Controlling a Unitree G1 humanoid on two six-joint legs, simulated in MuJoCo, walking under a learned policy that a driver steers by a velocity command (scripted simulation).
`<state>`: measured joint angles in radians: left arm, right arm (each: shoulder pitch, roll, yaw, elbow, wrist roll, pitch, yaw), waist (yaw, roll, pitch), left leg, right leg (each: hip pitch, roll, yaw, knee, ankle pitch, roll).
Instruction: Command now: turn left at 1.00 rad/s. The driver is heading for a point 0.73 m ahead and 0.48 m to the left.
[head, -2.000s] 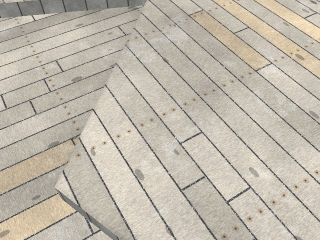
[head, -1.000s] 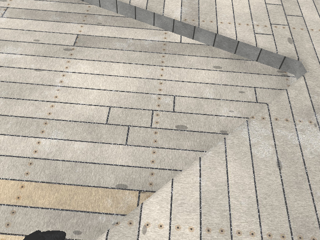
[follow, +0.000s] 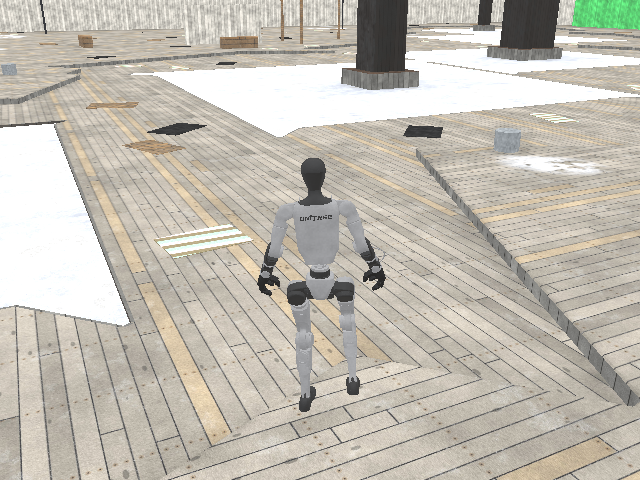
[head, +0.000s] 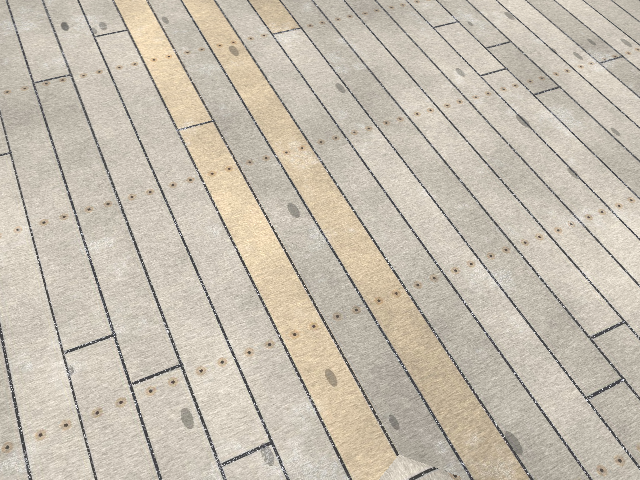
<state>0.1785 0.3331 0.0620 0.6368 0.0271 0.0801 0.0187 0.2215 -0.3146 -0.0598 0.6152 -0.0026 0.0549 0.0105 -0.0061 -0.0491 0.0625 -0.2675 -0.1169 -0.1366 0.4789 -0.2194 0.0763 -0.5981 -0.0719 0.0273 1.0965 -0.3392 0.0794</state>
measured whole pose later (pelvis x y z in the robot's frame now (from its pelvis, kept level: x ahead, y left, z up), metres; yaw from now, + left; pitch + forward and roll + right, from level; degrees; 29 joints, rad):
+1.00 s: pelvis +0.35 +0.29 -0.14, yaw +55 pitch +0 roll +1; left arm 0.37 0.23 0.01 0.91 0.01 -0.05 0.01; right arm 0.23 -0.28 -0.05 0.90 -0.05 -0.03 0.00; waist 0.06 0.02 0.11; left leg -0.25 -0.13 0.10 0.56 -0.32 0.17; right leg -0.39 -0.13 0.05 1.54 -0.43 -0.04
